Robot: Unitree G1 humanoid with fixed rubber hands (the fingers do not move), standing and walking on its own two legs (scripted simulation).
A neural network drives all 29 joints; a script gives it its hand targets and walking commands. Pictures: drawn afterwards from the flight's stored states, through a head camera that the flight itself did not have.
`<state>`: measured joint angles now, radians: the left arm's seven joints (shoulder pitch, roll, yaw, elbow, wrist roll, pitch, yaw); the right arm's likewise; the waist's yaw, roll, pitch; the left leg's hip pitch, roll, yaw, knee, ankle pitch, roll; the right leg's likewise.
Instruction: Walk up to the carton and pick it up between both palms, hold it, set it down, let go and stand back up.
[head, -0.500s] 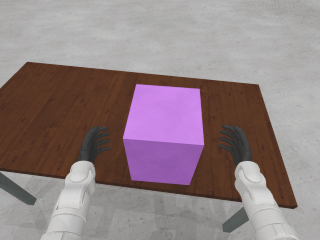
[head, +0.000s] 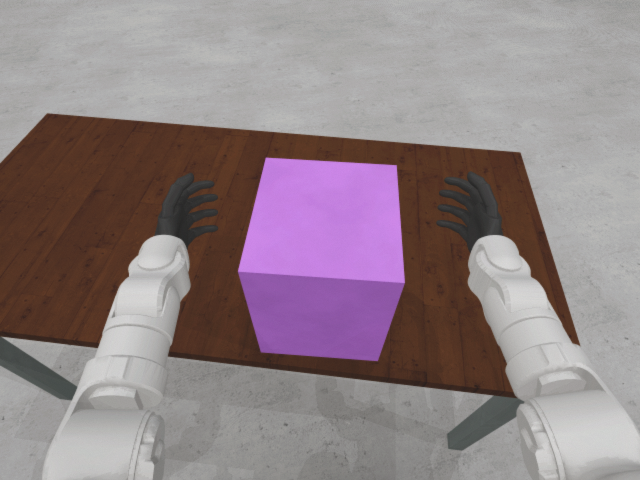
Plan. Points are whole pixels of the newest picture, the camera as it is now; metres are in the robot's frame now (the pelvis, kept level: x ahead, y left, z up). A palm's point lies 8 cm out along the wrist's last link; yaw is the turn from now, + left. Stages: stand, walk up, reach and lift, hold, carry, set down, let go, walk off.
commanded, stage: reach and lift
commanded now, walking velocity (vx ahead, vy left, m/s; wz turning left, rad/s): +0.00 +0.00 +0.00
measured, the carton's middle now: (324, 264) +0.44 +0.01 -0.04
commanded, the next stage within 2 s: none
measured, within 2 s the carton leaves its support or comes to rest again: neither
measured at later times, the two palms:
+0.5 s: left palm (181, 215) +0.42 +0.20 +0.09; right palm (464, 208) +0.43 -0.18 +0.10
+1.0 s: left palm (206, 273) +0.41 +0.18 -0.02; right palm (449, 268) +0.41 -0.18 -0.02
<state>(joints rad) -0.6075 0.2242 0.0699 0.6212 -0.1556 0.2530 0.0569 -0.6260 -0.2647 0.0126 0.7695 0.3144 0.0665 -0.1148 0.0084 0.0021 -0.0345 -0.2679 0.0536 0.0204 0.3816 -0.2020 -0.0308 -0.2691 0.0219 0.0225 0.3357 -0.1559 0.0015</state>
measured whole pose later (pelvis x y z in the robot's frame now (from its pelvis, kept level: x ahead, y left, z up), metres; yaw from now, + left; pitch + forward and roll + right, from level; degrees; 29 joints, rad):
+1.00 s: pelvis -0.02 +0.00 -0.05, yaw +1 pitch +26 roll -1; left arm -0.95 0.20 -0.05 1.51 -0.29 -0.44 0.08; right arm -0.91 -0.21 0.08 1.39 0.34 -0.35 -0.06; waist -0.02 0.02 -0.27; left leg -0.92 0.05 -0.02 0.77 -0.31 -0.04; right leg -0.91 0.02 -0.01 0.73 -0.27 0.00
